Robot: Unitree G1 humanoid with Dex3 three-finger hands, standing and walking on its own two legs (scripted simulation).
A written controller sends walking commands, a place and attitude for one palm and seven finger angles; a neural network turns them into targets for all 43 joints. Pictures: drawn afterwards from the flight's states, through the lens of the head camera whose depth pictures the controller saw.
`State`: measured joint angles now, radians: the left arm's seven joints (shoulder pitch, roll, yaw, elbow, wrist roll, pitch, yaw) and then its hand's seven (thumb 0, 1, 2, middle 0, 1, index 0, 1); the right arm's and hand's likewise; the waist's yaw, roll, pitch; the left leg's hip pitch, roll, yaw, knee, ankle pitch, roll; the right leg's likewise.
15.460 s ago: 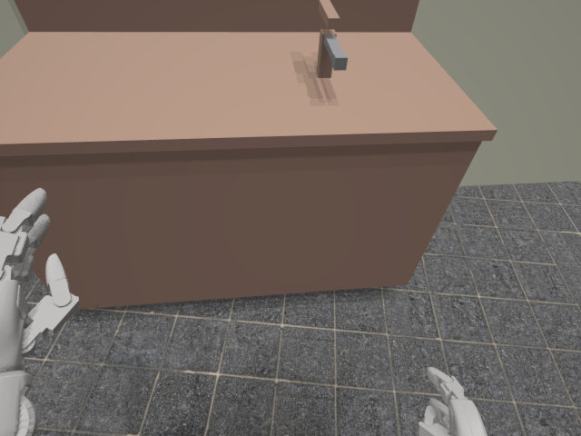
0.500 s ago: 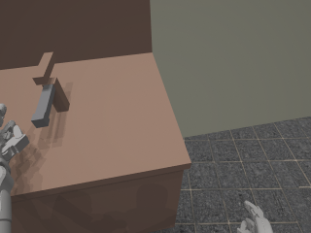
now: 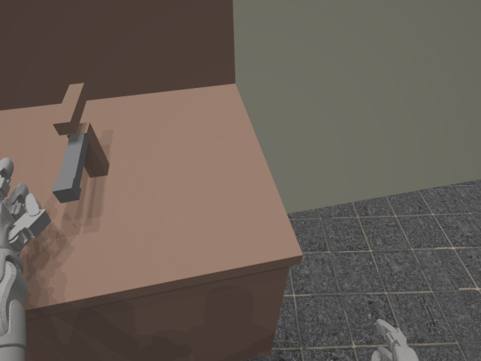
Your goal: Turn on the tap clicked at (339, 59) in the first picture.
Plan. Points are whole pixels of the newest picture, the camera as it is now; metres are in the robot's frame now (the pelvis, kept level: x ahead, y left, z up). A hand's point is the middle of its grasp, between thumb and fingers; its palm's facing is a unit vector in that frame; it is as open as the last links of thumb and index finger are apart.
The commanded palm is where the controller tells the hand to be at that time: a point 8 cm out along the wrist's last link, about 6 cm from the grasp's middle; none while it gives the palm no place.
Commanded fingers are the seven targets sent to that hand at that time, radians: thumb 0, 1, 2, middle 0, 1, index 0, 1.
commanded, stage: reach beside the lever's end, fingers flat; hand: left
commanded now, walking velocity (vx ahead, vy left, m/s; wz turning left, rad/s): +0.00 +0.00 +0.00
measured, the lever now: (67, 190) +0.32 +0.31 +0.14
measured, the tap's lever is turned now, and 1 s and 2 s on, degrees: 2 7 27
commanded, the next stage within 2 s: push the lever round in 0.04 s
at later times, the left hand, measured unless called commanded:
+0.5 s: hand (61, 213) +0.28 +0.31 +0.13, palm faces +0.49 -0.87 -0.10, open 7.8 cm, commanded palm +0.23 +0.35 +0.13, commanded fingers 0.00 0.90 0.90 -0.15 -0.15 -0.15 -0.15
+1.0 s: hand (73, 214) +0.28 +0.29 +0.13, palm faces +0.53 -0.84 -0.09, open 7.8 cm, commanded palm +0.24 +0.32 +0.13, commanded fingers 0.00 0.90 0.90 -0.15 -0.15 -0.15 -0.15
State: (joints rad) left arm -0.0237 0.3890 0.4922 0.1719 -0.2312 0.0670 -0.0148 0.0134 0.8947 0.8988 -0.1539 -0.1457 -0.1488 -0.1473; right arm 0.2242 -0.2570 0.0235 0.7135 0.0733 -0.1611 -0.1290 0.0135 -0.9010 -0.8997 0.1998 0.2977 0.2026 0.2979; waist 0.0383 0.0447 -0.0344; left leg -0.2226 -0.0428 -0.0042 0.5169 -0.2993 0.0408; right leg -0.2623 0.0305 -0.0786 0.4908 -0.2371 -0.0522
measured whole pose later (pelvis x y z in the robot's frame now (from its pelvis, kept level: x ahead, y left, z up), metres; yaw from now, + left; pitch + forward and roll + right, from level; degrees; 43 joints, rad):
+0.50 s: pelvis +0.00 -0.01 +0.00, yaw +0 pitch +0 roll +0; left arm -0.07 0.37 0.44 0.18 -0.23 0.12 0.01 0.01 0.90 0.90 -0.15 -0.15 -0.15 -0.15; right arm 0.19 -0.25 0.04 0.70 0.08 -0.14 -0.14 0.01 -0.90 -0.90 0.20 0.30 0.20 0.30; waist 0.04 0.05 -0.03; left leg -0.22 -0.04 -0.01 0.51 -0.29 0.03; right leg -0.26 0.03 -0.09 0.49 -0.23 -0.06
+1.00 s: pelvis -0.01 -0.02 +0.00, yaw +1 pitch +0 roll +0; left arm -0.09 0.34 0.42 0.19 -0.22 0.10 0.07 0.02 0.91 0.91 -0.15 -0.15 -0.15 -0.15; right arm 0.18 -0.26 0.03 0.72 0.08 -0.13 -0.14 0.01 -0.90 -0.90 0.20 0.30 0.20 0.30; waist 0.04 0.06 -0.02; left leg -0.24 -0.03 -0.02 0.53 -0.29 0.02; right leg -0.27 0.05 -0.10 0.50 -0.23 -0.08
